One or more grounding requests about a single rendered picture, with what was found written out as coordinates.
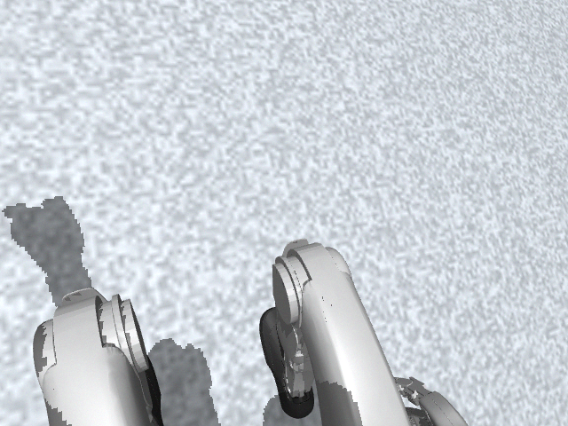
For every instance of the right robot foot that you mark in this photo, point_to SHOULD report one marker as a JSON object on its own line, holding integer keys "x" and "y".
{"x": 274, "y": 356}

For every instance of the left robot foot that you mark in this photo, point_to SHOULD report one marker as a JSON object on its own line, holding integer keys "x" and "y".
{"x": 155, "y": 394}

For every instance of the right robot hand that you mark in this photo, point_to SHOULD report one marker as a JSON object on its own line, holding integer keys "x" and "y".
{"x": 435, "y": 409}

